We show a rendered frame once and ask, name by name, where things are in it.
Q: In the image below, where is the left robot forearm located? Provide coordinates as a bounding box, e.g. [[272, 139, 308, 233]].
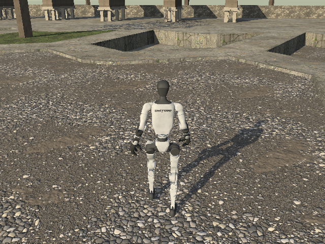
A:
[[132, 123, 143, 145]]

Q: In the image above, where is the robot right upper arm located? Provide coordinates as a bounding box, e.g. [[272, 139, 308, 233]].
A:
[[173, 102, 187, 130]]

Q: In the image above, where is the right robot forearm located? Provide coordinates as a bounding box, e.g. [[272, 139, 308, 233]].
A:
[[182, 122, 190, 139]]

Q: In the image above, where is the right robot shin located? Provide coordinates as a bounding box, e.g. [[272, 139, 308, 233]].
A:
[[170, 174, 178, 209]]

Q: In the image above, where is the robot right foot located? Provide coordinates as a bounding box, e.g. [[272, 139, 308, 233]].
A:
[[169, 203, 177, 217]]

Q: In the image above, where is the robot left hand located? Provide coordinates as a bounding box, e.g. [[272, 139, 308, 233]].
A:
[[130, 143, 142, 156]]

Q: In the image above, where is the robot left upper arm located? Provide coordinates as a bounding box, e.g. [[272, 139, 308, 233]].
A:
[[139, 102, 152, 131]]

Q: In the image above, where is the robot right hand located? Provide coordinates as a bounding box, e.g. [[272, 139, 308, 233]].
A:
[[179, 137, 190, 146]]

